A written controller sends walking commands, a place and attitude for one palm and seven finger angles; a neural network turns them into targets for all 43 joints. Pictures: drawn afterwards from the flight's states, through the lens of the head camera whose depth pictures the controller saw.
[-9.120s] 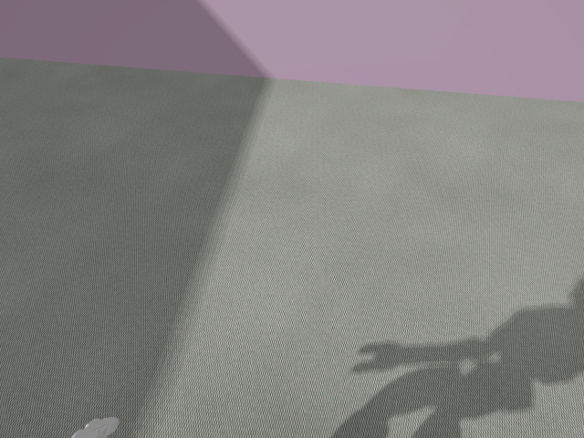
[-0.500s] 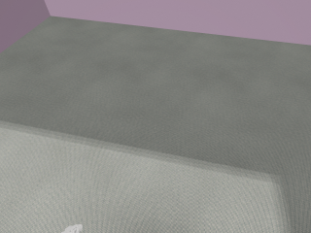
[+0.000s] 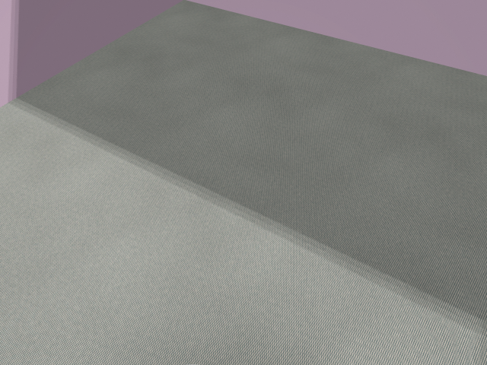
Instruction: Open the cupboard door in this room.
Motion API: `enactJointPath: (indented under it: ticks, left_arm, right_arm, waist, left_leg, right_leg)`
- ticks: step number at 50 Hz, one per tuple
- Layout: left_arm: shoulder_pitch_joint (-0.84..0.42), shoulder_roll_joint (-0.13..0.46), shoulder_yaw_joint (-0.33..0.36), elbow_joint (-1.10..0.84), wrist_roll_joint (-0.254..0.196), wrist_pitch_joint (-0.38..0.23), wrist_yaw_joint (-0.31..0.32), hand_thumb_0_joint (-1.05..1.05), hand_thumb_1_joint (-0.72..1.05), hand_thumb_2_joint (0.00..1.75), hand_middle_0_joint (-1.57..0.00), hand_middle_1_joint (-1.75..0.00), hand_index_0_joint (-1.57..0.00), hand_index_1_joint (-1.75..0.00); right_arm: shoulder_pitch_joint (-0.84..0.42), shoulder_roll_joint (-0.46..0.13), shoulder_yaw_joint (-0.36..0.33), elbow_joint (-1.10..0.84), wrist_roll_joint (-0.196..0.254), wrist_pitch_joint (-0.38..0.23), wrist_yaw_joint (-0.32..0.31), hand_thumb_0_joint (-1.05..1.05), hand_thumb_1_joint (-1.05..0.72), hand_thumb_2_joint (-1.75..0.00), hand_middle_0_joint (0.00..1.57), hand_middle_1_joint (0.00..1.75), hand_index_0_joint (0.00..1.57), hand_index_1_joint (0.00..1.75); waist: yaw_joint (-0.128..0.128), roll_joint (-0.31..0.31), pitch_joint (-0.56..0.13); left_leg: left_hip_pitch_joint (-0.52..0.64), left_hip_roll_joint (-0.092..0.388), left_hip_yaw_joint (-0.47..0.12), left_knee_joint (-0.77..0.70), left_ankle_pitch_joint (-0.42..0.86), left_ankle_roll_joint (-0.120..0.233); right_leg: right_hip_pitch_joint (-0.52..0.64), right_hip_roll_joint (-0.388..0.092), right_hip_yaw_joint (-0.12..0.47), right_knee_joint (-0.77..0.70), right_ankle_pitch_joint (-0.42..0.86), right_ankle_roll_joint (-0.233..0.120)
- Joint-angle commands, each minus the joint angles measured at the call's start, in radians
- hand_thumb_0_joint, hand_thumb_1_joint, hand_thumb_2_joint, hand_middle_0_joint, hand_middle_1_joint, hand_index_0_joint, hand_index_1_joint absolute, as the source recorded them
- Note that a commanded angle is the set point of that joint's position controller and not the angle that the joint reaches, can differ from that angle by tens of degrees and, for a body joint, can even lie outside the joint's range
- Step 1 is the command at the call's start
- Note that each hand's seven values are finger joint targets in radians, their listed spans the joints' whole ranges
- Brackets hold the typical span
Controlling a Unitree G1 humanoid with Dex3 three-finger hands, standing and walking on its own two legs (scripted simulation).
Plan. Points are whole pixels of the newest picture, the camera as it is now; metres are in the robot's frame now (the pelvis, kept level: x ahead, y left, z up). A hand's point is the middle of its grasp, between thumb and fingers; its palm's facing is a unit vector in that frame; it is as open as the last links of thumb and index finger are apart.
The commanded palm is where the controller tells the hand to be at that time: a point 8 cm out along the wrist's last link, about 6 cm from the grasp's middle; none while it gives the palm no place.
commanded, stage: turn or walk to find it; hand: left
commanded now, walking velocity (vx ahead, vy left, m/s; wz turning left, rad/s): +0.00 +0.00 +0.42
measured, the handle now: out of the picture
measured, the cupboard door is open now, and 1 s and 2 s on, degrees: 0 0 0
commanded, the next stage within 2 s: stand and wait in 1.40 s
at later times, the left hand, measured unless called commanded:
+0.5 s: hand out of the picture +0.05 +0.21 -0.15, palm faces +0.19 -0.94 -0.28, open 7.4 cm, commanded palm none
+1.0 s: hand out of the picture -0.11 +0.21 -0.18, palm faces +0.44 -0.86 -0.25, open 7.4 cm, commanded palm none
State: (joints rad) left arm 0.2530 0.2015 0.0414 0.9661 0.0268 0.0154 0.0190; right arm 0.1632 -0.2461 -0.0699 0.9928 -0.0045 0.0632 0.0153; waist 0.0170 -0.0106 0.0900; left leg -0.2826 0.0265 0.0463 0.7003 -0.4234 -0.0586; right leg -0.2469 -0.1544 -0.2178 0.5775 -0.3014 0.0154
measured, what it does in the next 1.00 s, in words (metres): steps on the spot, turning left: left foot, then right foot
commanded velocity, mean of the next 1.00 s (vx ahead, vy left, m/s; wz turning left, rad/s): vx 0.00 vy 0.00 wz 0.42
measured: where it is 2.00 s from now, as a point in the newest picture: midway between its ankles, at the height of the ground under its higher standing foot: outside the picture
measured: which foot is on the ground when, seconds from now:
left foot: up 0.00-0.02, down 0.04-0.48, up 0.50-0.92, down 0.94-1.00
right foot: down 0.00-0.04, up 0.06-0.46, down 0.48-0.94, up 0.96-1.00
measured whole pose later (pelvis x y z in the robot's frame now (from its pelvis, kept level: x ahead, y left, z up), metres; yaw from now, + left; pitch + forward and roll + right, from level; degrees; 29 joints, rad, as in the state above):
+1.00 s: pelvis -0.05 +0.01 -0.01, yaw +24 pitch -1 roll +1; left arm 0.25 0.25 0.06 0.98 0.01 0.06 0.02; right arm 0.14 -0.22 -0.06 0.96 -0.01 0.03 0.02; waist 0.03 -0.05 0.09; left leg -0.26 0.01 0.08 0.61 -0.32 0.01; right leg -0.34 -0.15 -0.15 0.85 -0.51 0.06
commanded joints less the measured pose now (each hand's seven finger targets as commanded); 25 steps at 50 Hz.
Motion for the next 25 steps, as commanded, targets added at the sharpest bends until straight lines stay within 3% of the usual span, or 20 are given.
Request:
enactJointPath:
  ticks: [1,2,3,4,5,6,9,13,16,18,21,22,23,24,25]
  left_arm:
    - [0.038,0.156,0.051,-0.067,-0.017,0.005,0.005,0.0,0.9,0.9,-0.2,-0.3,-0.2,-0.3]
    - [0.005,0.102,0.03,-0.102,-0.013,0.009,0.001,0.0,0.9,0.9,-0.2,-0.3,-0.2,-0.3]
    - [-0.07,0.125,0.027,-0.103,-0.005,0.026,0.012,0.0,0.9,0.9,-0.2,-0.3,-0.2,-0.3]
    - [-0.099,0.123,0.032,-0.102,-0.009,0.029,0.008,0.0,0.9,0.9,-0.2,-0.3,-0.2,-0.3]
    - [-0.095,0.133,0.037,-0.085,-0.011,0.028,0.001,0.0,0.9,0.9,-0.2,-0.3,-0.2,-0.3]
    - [-0.06,0.129,0.037,-0.069,-0.009,0.024,-0.006,0.0,0.9,0.9,-0.2,-0.3,-0.2,-0.3]
    - [-0.029,0.127,0.036,-0.053,-0.011,0.019,-0.01,0.0,0.9,0.9,-0.2,-0.3,-0.2,-0.3]
    - [-0.077,0.119,0.03,-0.083,-0.012,0.018,-0.004,0.0,0.9,0.9,-0.2,-0.3,-0.2,-0.3]
    - [-0.092,0.105,0.028,-0.101,-0.015,0.017,-0.002,0.0,0.9,0.9,-0.2,-0.3,-0.2,-0.3]
    - [-0.089,0.099,0.026,-0.107,-0.018,0.014,-0.001,0.0,0.9,0.9,-0.2,-0.3,-0.2,-0.3]
    - [-0.02,0.103,0.027,-0.095,-0.021,0.002,0.002,0.0,0.9,0.9,-0.2,-0.3,-0.2,-0.3]
    - [0.024,0.11,0.031,-0.086,-0.02,-0.006,0.004,0.0,0.9,0.9,-0.2,-0.3,-0.2,-0.3]
    - [0.055,0.156,0.038,-0.081,-0.012,-0.016,0.009,0.0,0.9,0.9,-0.2,-0.3,-0.2,-0.3]
    - [0.06,0.247,0.056,-0.088,0.002,-0.027,0.017,0.0,0.9,0.9,-0.2,-0.3,-0.2,-0.3]
    - [0.05,0.26,0.059,-0.103,-0.006,-0.023,0.017,0.0,0.9,0.9,-0.2,-0.3,-0.2,-0.3]
  right_arm:
    - [0.082,-0.163,-0.025,-0.067,-0.012,-0.056,-0.008,0.0,-0.9,-0.9,0.2,0.3,0.2,0.3]
    - [0.116,-0.244,-0.042,-0.067,-0.013,-0.049,-0.011,0.0,-0.9,-0.9,0.2,0.3,0.2,0.3]
    - [0.141,-0.23,-0.041,-0.046,-0.014,-0.049,-0.022,0.0,-0.9,-0.9,0.2,0.3,0.2,0.3]
    - [0.097,-0.213,-0.034,-0.054,-0.015,-0.046,-0.03,0.0,-0.9,-0.9,0.2,0.3,0.2,0.3]
    - [0.035,-0.179,-0.024,-0.07,-0.017,-0.045,-0.033,0.0,-0.9,-0.9,0.2,0.3,0.2,0.3]
    - [-0.004,-0.163,-0.014,-0.084,-0.017,-0.05,-0.033,0.0,-0.9,-0.9,0.2,0.3,0.2,0.3]
    - [-0.004,-0.155,-0.014,-0.091,-0.011,-0.057,-0.033,0.0,-0.9,-0.9,0.2,0.3,0.2,0.3]
    - [0.049,-0.157,-0.022,-0.088,-0.014,-0.055,-0.031,0.0,-0.9,-0.9,0.2,0.3,0.2,0.3]
    - [0.046,-0.163,-0.029,-0.095,-0.019,-0.048,-0.029,0.0,-0.9,-0.9,0.2,0.3,0.2,0.3]
    - [0.04,-0.162,-0.031,-0.1,-0.022,-0.044,-0.027,0.0,-0.9,-0.9,0.2,0.3,0.2,0.3]
    - [0.018,-0.158,-0.036,-0.11,-0.02,-0.039,-0.025,0.0,-0.9,-0.9,0.2,0.3,0.2,0.3]
    - [0.01,-0.15,-0.036,-0.113,-0.014,-0.039,-0.023,0.0,-0.9,-0.9,0.2,0.3,0.2,0.3]
    - [0.018,-0.11,-0.032,-0.117,-0.006,-0.041,-0.018,0.0,-0.9,-0.9,0.2,0.3,0.2,0.3]
    - [0.042,-0.04,-0.021,-0.137,0.0,-0.042,-0.011,0.0,-0.9,-0.9,0.2,0.3,0.2,0.3]
    - [0.012,-0.078,-0.031,-0.144,-0.013,-0.031,-0.016,0.0,-0.9,-0.9,0.2,0.3,0.2,0.3]
  waist:
    - [-0.042,0.111,-0.187]
    - [-0.061,0.306,-0.155]
    - [-0.097,0.273,-0.141]
    - [-0.074,0.264,-0.094]
    - [-0.054,0.216,-0.051]
    - [-0.027,0.187,-0.054]
    - [-0.022,0.161,-0.093]
    - [-0.046,0.145,-0.101]
    - [-0.049,0.16,-0.105]
    - [-0.047,0.177,-0.104]
    - [-0.011,0.157,-0.129]
    - [0.013,0.132,-0.153]
    - [0.024,0.026,-0.164]
    - [0.023,-0.24,-0.159]
    - [0.038,-0.248,-0.139]
  left_leg:
    - [0.298,0.187,-0.202,-0.37,0.417,0.098]
    - [0.308,0.377,-0.392,-0.375,0.705,0.209]
    - [0.207,0.367,-0.385,-0.397,0.618,0.224]
    - [0.152,0.327,-0.364,-0.398,0.535,0.23]
    - [0.105,0.285,-0.317,-0.405,0.476,0.228]
    - [0.11,0.238,-0.267,-0.396,0.488,0.212]
    - [0.156,0.205,-0.227,-0.381,0.561,0.21]
    - [0.195,0.208,-0.287,-0.368,0.605,0.228]
    - [0.168,0.211,-0.322,-0.36,0.558,0.236]
    - [0.122,0.199,-0.348,-0.349,0.556,0.231]
    - [0.046,0.16,-0.364,-0.295,0.535,0.204]
    - [-0.006,0.132,-0.348,-0.245,0.476,0.173]
    - [-0.111,0.062,-0.292,-0.154,0.325,0.118]
    - [-0.297,-0.081,-0.13,0.057,0.012,0.043]
    - [-0.284,-0.073,-0.129,0.256,-0.16,0.035]
  right_leg:
    - [-0.146,-0.056,0.049,0.182,0.127,0.018]
    - [-0.318,0.026,0.062,0.355,-0.33,0.06]
    - [-0.285,0.024,0.157,0.455,-0.319,0.054]
    - [-0.31,0.024,0.184,0.508,-0.267,0.053]
    - [-0.304,0.021,0.194,0.531,-0.199,0.054]
    - [-0.294,0.029,0.189,0.533,-0.145,0.057]
    - [-0.269,0.045,0.184,0.492,-0.109,0.067]
    - [-0.268,0.066,0.191,0.411,-0.126,0.075]
    - [-0.222,0.08,0.19,0.317,-0.15,0.07]
    - [-0.159,0.097,0.184,0.232,-0.149,0.061]
    - [-0.003,0.127,0.166,0.014,-0.034,0.05]
    - [0.098,0.115,0.163,-0.122,0.071,0.048]
    - [0.214,0.026,0.246,-0.231,0.109,0.027]
    - [0.305,-0.228,0.508,-0.294,0.176,-0.073]
    - [0.16,-0.337,0.553,-0.314,0.206,-0.166]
